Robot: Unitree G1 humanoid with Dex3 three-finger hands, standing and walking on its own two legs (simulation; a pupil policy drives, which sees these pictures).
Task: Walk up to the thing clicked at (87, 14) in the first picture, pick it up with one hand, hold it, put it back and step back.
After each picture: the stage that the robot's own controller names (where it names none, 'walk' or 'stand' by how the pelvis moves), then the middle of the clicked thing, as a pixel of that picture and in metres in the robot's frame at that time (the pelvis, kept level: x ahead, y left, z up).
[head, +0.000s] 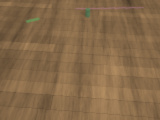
stand; (87, 12) +2.04 -0.08 -0.72
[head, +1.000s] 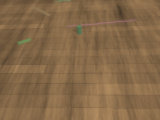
walk; (79, 29) +1.90 +0.20 -0.70
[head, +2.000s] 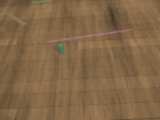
walk; (61, 49) +1.25 +0.33 -0.72
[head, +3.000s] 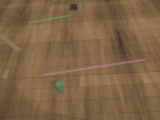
walk; (60, 87) +0.80 +0.27 -0.72
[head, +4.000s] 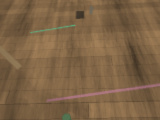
walk; out of the picture +0.47 +0.18 -0.71
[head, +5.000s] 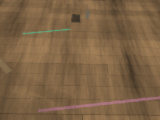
stand; out of the picture +0.37 +0.15 -0.72
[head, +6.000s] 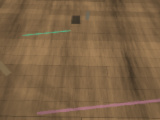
stand; out of the picture +0.35 +0.16 -0.72
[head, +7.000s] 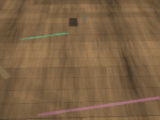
stand; out of the picture +0.36 +0.18 -0.73
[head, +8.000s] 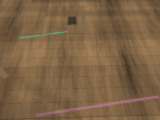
stand; out of the picture +0.35 +0.18 -0.73
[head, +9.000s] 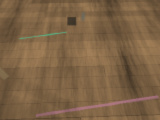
stand; out of the picture +0.35 +0.18 -0.73
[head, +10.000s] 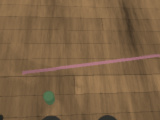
go down; (49, 98) +0.39 +0.17 -0.56
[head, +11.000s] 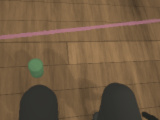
go down; (36, 68) +0.44 +0.19 -0.32
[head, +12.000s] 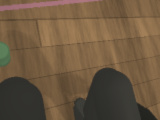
close in; (0, 55) +0.44 +0.22 -0.26
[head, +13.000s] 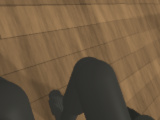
close; out of the picture +0.43 +0.24 -0.23
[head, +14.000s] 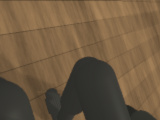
close; out of the picture +0.42 +0.24 -0.23
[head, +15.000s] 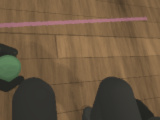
lift; (7, 70) +0.34 +0.24 -0.10
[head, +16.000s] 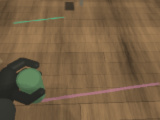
hold; (32, 87) +0.32 +0.16 +0.05
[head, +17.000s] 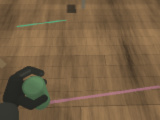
hold; (37, 93) +0.31 +0.16 +0.01
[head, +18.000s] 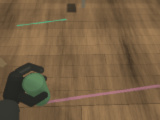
crouch; (37, 90) +0.32 +0.16 +0.01
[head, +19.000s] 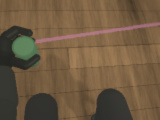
crouch; (27, 53) +0.43 +0.17 -0.07
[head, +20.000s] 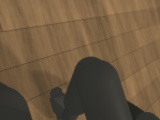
lower; out of the picture +0.43 +0.25 -0.23
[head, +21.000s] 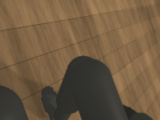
lower; out of the picture +0.44 +0.25 -0.24
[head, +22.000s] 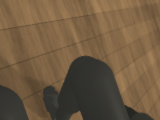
lower; out of the picture +0.44 +0.26 -0.23
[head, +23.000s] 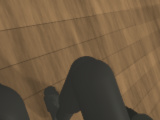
lower; out of the picture +0.44 +0.26 -0.23
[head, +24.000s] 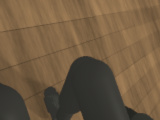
loosen; out of the picture +0.43 +0.24 -0.23
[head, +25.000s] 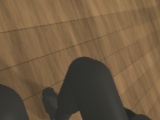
withdraw; out of the picture +0.43 +0.24 -0.24
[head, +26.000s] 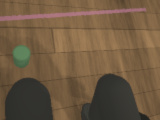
stand; (21, 57) +0.44 +0.20 -0.29
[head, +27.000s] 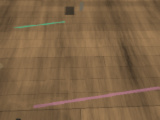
stand; out of the picture +0.38 +0.14 -0.64
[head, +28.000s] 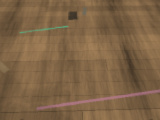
stand; out of the picture +0.39 +0.15 -0.67
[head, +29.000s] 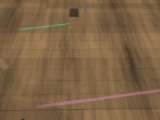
stand; out of the picture +0.38 +0.14 -0.67
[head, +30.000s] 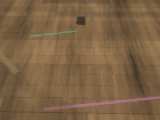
walk; out of the picture +0.41 +0.15 -0.72
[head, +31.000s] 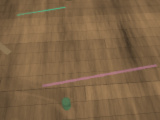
walk; (66, 103) +0.50 +0.13 -0.70
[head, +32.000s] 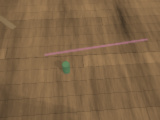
walk; (66, 67) +0.81 +0.13 -0.69
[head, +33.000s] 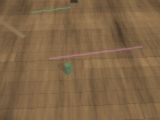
stand; (67, 68) +1.00 +0.17 -0.70
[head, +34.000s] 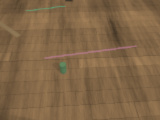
stand; (63, 67) +1.00 +0.19 -0.73
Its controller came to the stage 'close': yes
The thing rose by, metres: 0.72
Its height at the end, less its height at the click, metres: +0.00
